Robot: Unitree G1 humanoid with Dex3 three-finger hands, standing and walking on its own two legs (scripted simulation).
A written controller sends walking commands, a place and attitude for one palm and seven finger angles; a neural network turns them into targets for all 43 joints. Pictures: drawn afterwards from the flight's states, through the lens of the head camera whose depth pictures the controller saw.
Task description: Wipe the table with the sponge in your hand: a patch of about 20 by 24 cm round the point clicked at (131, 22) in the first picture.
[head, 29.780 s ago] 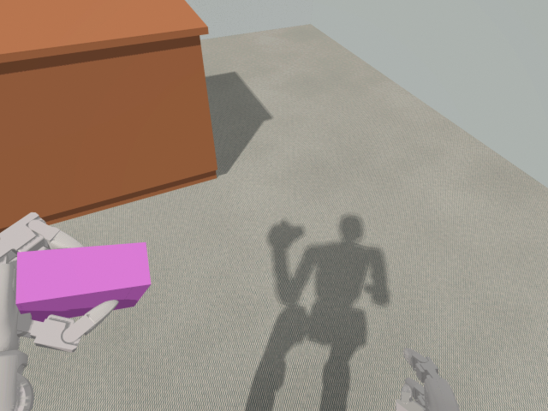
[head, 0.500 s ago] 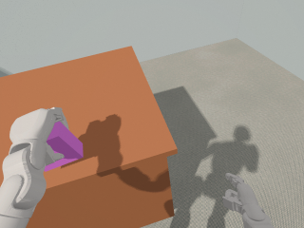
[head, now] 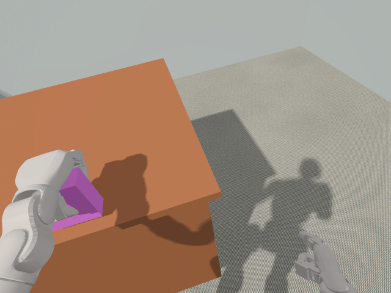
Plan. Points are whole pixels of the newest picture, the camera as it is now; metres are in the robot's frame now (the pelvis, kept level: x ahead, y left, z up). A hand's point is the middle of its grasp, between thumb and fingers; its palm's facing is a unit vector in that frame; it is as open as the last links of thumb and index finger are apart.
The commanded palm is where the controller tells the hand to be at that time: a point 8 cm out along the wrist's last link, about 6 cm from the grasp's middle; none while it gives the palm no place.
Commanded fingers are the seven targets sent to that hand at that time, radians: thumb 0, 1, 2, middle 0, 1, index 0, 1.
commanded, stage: move the sponge above the wiping area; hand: left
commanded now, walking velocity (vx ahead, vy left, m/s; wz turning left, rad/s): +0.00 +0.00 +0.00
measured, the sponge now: (69, 205) +0.25 +0.30 +0.08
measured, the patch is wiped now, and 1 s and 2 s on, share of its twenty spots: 0.00 0.00 0.00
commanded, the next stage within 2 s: none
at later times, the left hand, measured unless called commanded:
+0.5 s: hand (59, 190) +0.25 +0.30 +0.13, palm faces -0.04 -0.08 -1.00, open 9.2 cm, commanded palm +0.23 +0.32 +0.22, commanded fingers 0.00 0.10 1.30 -1.20 -1.60 -1.20 -1.60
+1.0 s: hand (65, 184) +0.26 +0.29 +0.14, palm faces +0.03 -0.08 -1.00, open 9.2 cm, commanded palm +0.23 +0.31 +0.23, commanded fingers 0.00 0.10 1.30 -1.20 -1.60 -1.20 -1.60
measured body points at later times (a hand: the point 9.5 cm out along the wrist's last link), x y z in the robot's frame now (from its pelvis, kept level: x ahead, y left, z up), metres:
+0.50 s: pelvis -0.01 +0.01 +0.00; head -0.01 -0.05 +0.45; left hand +0.25 +0.30 +0.18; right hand +0.23 -0.21 -0.09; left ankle +0.02 +0.11 -0.74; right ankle -0.01 -0.08 -0.74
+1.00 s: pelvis -0.01 +0.02 +0.00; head -0.02 -0.03 +0.45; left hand +0.25 +0.29 +0.19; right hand +0.23 -0.18 -0.09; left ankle +0.02 +0.11 -0.74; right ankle -0.01 -0.08 -0.74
